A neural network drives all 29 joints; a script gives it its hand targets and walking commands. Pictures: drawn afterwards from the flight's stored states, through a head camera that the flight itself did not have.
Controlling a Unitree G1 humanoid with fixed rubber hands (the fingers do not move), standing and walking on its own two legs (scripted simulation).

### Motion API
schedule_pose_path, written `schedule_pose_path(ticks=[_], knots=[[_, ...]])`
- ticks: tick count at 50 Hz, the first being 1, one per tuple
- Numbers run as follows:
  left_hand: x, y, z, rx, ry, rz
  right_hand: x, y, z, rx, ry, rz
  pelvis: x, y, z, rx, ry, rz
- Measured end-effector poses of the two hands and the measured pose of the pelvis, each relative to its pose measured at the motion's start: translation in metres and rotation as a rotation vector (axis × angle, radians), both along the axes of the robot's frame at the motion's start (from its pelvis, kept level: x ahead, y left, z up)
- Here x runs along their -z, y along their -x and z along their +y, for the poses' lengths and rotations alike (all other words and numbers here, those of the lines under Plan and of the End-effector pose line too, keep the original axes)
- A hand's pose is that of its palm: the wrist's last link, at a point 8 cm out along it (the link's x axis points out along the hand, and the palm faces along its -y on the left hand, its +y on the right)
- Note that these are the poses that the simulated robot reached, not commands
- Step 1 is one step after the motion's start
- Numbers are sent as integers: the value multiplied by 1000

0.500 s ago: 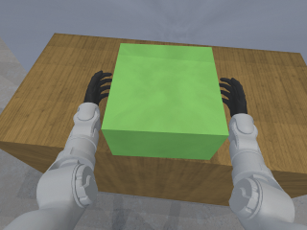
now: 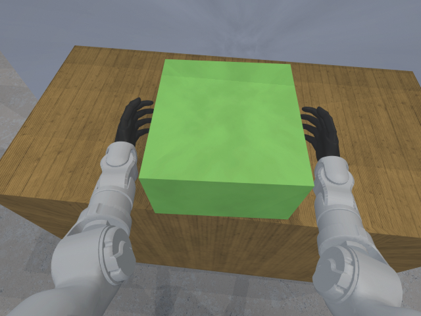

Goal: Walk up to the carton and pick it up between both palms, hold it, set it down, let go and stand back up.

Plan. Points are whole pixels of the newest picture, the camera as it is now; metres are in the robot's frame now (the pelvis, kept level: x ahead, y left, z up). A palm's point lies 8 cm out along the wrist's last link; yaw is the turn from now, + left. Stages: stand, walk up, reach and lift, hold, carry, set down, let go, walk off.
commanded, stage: set down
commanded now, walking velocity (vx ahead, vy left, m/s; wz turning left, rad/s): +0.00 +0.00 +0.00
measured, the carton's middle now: (224, 136) +0.48 -0.01 +0.00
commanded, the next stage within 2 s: none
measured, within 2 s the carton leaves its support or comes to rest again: neither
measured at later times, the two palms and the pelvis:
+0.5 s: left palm (124, 132) +0.45 +0.19 +0.05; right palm (330, 144) +0.44 -0.22 +0.04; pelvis -0.01 +0.00 -0.02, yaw -2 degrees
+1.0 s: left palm (112, 119) +0.45 +0.20 +0.10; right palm (358, 132) +0.43 -0.25 +0.09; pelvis -0.04 -0.01 -0.04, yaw -1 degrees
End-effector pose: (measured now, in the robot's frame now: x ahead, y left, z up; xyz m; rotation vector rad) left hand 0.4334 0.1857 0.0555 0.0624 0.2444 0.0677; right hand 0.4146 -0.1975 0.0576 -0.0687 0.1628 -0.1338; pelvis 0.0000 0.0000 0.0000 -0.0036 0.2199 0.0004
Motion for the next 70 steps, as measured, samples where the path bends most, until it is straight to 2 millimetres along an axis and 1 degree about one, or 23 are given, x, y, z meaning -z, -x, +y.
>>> schedule_pose_path(ticks=[7, 15, 18, 21, 26, 32, 36, 39, 43, 48, 51, 56, 60, 64, 70], knots=[[2, -1, 0, -4, -12, 22, 2, -1, -1, 2, -8, 16, 1, 0, 0, 5, 0, 17], [14, -7, -1, -33, -26, 100, 18, -9, -3, -1, -35, 145, 8, 2, -1, 21, 11, 110], [12, -12, -1, -47, -19, 89, 20, -14, -4, -2, -31, 162, 13, 3, -2, 24, 16, 153], [7, -15, 2, -59, -15, 61, 18, -18, -8, 7, -33, 146, 18, 5, -3, 26, 20, 180], [1, -15, 11, -60, -39, 45, 12, -23, -26, 38, -32, 123, 23, 11, -5, 24, 25, 191], [7, -8, 25, -83, -46, 51, 13, -19, -55, 62, -19, 128, 28, 21, -10, 25, 18, 217], [10, -5, 30, -97, -40, 43, 11, -16, -66, 56, -23, 114, 32, 28, -13, 24, 13, 243], [6, -6, 31, -97, -26, 23, 5, -15, -67, 39, -23, 92, 36, 33, -15, 25, 10, 258], [-7, -9, 27, -77, -16, -8, -7, -16, -61, 17, -30, 67, 38, 39, -16, 20, 8, 261], [-30, -12, 21, -51, -24, -19, -24, -16, -53, 13, -54, 64, 37, 43, -13, 17, 11, 241], [-47, -13, 19, -44, -22, -28, -39, -16, -51, 16, -59, 49, 35, 44, -11, 17, 15, 223], [-73, -14, 22, -59, -21, -12, -64, -15, -58, 42, -59, 64, 29, 45, -9, 18, 17, 182], [-89, -15, 27, -74, -22, -15, -83, -15, -66, 58, -54, 66, 25, 43, -9, 20, 16, 162], [-98, -15, 33, -82, -24, -13, -96, -16, -70, 57, -50, 63, 22, 39, -10, 18, 13, 148], [-96, -14, 40, -76, -19, 2, -97, -19, -68, 50, -50, 76, 17, 34, -11, 17, 13, 122]])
